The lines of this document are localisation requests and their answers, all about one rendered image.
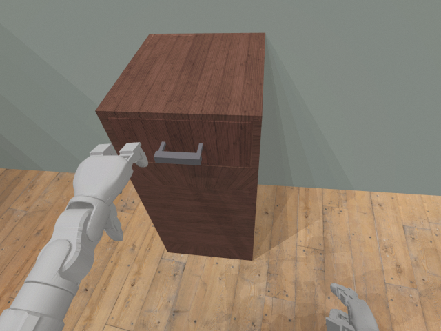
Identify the left robot hand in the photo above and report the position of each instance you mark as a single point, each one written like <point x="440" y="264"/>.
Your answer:
<point x="104" y="174"/>

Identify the cabinet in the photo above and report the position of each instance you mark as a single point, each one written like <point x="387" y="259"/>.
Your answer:
<point x="205" y="210"/>

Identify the right robot hand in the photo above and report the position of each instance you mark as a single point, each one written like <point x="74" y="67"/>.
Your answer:
<point x="359" y="314"/>

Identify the drawer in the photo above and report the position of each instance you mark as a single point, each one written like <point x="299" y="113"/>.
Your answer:
<point x="226" y="143"/>

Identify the left robot forearm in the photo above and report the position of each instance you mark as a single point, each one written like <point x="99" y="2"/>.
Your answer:
<point x="64" y="261"/>

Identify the handle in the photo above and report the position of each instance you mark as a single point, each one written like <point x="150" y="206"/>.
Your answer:
<point x="187" y="158"/>

